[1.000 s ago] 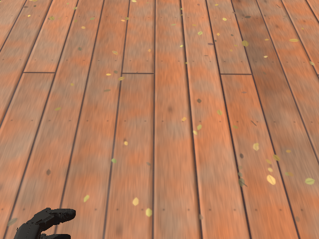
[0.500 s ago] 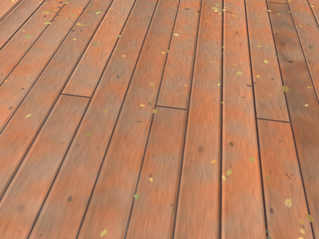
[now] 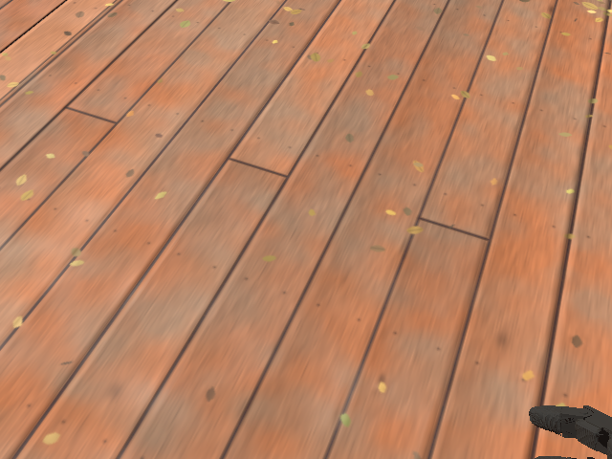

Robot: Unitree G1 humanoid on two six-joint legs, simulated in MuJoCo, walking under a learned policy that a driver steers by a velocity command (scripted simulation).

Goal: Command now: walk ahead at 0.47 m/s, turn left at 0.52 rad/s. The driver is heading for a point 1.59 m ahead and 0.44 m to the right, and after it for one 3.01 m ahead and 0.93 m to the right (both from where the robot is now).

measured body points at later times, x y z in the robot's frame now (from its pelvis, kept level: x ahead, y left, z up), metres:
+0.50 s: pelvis +0.28 +0.01 +0.02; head +0.31 +0.02 +0.47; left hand +0.47 +0.25 -0.08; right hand +0.32 -0.27 -0.10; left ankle +0.13 +0.09 -0.71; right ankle +0.47 -0.12 -0.68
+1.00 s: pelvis +0.59 +0.00 +0.02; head +0.62 -0.01 +0.47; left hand +0.72 +0.27 -0.09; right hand +0.75 -0.29 -0.05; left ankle +0.77 +0.09 -0.70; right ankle +0.47 -0.09 -0.71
